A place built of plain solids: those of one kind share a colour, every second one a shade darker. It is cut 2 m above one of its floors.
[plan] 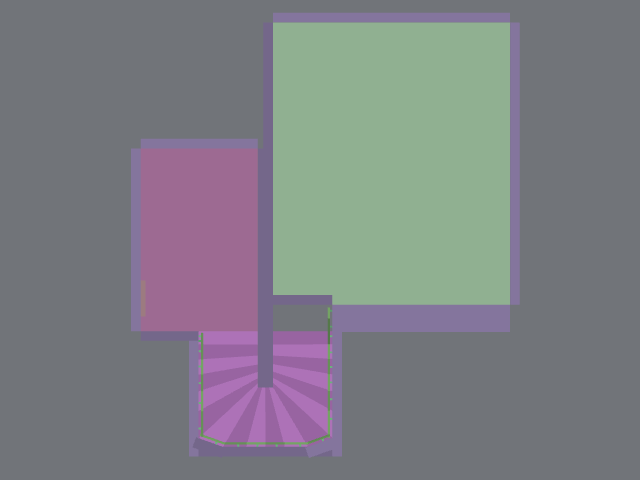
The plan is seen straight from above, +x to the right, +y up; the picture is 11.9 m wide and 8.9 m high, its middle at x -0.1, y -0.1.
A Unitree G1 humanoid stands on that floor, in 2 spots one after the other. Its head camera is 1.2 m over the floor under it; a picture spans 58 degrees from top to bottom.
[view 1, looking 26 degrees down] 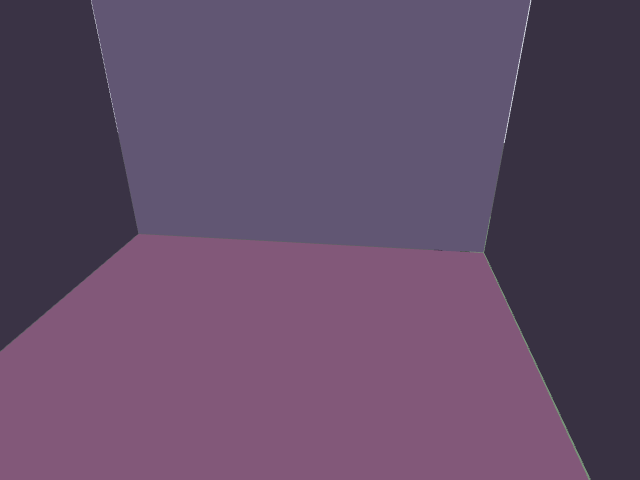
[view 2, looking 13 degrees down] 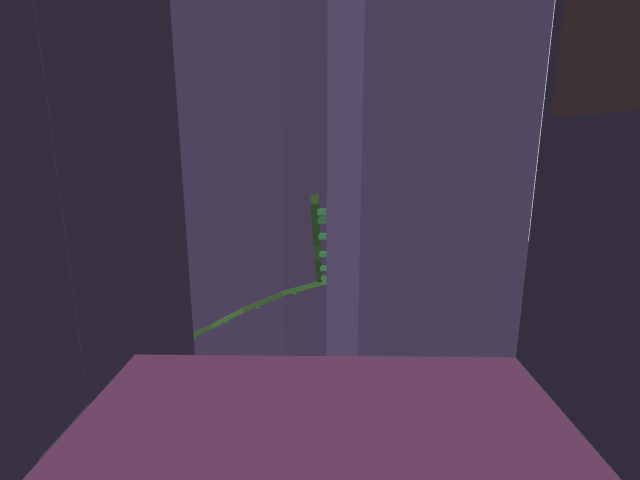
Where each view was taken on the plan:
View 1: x -1.94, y -0.79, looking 97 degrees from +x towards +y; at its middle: wall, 2.68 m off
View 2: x -2.36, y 0.47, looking -89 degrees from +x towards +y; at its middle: guard_rail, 2.83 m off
